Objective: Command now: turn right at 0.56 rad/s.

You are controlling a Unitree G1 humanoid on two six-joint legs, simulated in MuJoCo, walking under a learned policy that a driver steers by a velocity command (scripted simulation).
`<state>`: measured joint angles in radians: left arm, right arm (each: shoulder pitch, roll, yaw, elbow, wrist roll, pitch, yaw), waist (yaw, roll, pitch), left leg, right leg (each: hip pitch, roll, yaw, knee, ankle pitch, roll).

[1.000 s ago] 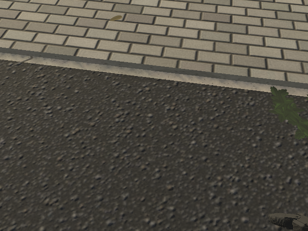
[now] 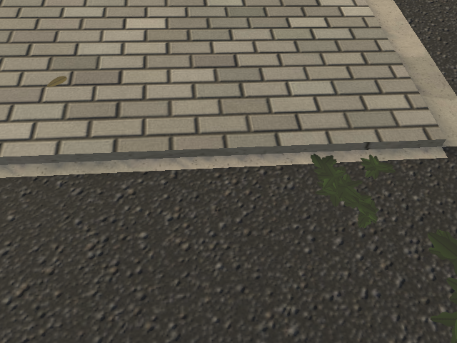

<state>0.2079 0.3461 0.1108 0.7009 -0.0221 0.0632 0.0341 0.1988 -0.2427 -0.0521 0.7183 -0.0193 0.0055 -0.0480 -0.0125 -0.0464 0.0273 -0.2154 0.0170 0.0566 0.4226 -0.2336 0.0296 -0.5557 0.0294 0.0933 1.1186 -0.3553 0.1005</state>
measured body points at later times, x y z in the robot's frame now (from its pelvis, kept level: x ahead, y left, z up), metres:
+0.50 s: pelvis +0.00 -0.05 +0.00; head +0.02 -0.06 +0.45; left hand +0.17 +0.19 -0.10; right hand +0.07 -0.35 -0.12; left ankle -0.01 +0.10 -0.69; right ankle -0.02 -0.15 -0.74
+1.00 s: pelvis +0.15 +0.06 +0.01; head +0.17 +0.10 +0.45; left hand +0.26 +0.37 -0.10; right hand +0.26 -0.20 -0.10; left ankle +0.09 +0.12 -0.74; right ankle +0.29 -0.10 -0.67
